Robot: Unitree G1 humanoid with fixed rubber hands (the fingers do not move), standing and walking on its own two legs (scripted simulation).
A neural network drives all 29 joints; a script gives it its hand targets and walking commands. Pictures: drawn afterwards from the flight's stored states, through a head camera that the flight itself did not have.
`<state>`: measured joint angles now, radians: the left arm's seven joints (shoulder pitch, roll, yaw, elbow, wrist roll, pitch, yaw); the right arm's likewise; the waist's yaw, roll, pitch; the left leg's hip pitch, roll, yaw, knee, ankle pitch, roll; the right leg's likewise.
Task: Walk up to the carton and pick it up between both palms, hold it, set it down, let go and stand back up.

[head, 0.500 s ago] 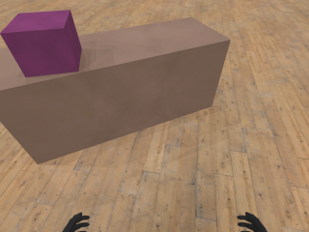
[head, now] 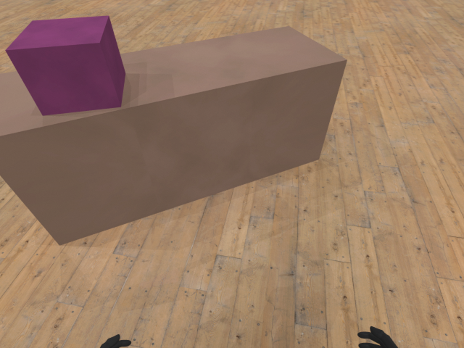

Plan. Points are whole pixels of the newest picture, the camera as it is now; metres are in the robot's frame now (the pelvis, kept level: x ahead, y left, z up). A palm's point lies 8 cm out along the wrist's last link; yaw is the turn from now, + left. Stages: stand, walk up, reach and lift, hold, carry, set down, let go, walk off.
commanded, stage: stand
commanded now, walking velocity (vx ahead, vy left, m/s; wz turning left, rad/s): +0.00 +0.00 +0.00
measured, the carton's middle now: (76, 64) +1.11 +0.61 +0.01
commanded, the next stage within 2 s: none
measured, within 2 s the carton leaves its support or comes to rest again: neither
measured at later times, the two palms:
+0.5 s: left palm out of the picture +0.13 +0.25 -0.08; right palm out of the picture +0.13 -0.25 -0.08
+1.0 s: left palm out of the picture +0.12 +0.25 -0.09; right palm out of the picture +0.13 -0.25 -0.08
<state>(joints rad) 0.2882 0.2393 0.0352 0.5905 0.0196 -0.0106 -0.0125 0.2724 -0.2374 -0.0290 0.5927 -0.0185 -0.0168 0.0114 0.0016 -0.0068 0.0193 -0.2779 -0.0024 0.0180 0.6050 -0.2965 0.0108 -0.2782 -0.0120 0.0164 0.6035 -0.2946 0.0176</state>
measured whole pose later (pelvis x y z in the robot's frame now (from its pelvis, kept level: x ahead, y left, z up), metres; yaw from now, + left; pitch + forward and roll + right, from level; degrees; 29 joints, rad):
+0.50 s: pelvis +0.01 +0.00 +0.00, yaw +0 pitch -2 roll +0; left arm 0.28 0.25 0.03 0.60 0.02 -0.01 -0.01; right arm 0.27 -0.25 -0.02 0.60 -0.01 -0.01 0.01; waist 0.00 -0.01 0.02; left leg -0.26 0.00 0.01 0.59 -0.30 0.01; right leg -0.26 -0.01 0.01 0.59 -0.30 0.02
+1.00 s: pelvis +0.01 +0.00 +0.00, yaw +0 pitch -2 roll +0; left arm 0.28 0.25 0.02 0.62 0.01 0.00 -0.01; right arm 0.28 -0.25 -0.02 0.62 -0.01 -0.01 0.01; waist 0.00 -0.01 0.02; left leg -0.25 0.00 0.01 0.58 -0.29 0.01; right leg -0.25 -0.01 0.01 0.57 -0.29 0.02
